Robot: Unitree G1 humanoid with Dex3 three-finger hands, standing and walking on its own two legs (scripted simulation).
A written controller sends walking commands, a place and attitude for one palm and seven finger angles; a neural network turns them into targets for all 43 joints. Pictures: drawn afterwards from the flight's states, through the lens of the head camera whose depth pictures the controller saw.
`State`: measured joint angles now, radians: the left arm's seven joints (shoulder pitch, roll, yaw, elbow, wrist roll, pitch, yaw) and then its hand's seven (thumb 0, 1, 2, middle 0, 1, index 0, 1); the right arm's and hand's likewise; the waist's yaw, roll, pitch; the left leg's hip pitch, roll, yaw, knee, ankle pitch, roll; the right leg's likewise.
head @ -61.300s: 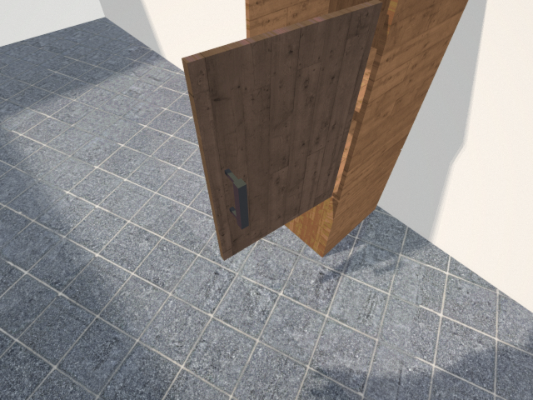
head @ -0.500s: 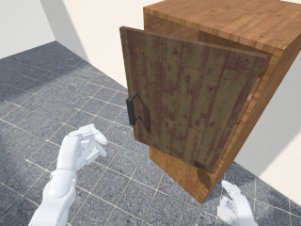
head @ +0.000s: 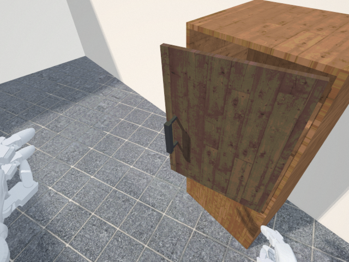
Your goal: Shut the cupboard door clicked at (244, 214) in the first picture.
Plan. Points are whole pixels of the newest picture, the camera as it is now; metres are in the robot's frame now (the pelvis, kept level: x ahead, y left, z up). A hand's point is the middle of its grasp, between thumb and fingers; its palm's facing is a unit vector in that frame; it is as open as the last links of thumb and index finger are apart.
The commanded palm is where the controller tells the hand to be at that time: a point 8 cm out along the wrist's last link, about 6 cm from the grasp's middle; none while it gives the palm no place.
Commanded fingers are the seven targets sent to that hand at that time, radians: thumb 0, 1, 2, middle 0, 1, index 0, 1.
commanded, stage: draw the hand back to the body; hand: left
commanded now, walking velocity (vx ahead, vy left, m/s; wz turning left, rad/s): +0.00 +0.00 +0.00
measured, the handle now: (172, 134) +0.57 +0.09 -0.07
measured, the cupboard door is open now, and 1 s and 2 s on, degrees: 17 17 17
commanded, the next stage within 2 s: step back with the hand held close in 0.32 s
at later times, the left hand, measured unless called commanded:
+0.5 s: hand (46, 189) +0.18 +0.25 +0.16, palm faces +0.44 -0.80 -0.40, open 7.4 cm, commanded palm +0.13 +0.28 +0.18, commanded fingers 0.00 0.90 0.90 -0.20 -0.30 -0.20 -0.30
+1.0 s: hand (35, 208) +0.15 +0.25 +0.15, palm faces +0.38 -0.79 -0.48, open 7.4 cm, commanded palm +0.10 +0.29 +0.18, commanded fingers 0.00 0.90 0.90 -0.20 -0.30 -0.20 -0.30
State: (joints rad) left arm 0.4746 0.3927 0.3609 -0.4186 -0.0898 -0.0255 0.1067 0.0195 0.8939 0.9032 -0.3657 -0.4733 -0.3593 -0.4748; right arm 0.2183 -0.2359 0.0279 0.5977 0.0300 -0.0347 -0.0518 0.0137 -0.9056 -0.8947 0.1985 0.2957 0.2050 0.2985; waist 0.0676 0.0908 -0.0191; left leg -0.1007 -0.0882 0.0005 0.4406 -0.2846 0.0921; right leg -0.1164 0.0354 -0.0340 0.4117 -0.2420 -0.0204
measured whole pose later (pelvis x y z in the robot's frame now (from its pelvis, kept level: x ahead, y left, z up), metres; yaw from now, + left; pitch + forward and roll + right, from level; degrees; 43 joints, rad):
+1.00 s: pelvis -0.05 +0.00 -0.01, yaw -2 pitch +1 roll +0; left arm 0.55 0.43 0.41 -0.45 -0.07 -0.15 0.13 0.02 0.89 0.90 -0.22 -0.30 -0.21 -0.31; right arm 0.20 -0.24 -0.01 0.53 0.02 0.05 -0.09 0.01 -0.91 -0.89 0.20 0.30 0.20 0.30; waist 0.00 0.02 -0.03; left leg -0.32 -0.08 0.05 0.57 -0.26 0.10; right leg -0.36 0.04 -0.01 0.57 -0.22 -0.02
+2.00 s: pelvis -0.21 -0.04 -0.02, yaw -3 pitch +5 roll -4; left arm 0.59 0.59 0.51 -0.71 -0.09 -0.24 0.07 0.02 0.89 0.90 -0.22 -0.31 -0.21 -0.31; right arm 0.02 -0.17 0.01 0.55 -0.02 -0.10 -0.01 0.01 -0.90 -0.89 0.20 0.30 0.21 0.30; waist -0.03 0.01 0.06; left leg -0.59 0.07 0.04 0.40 0.10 0.03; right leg -0.17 0.12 -0.05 0.47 -0.41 -0.05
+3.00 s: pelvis -0.33 +0.00 -0.01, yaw +2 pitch -1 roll -1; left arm 0.51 0.50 0.51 -0.59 -0.03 -0.21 0.19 0.02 0.89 0.90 -0.22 -0.30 -0.21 -0.31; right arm 0.27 -0.17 0.01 0.62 -0.01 -0.11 -0.06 0.01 -0.91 -0.89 0.20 0.30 0.20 0.30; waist -0.02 -0.04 -0.01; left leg -0.30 0.04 0.05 0.60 -0.30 0.01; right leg -0.26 0.01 -0.05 0.59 -0.31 0.01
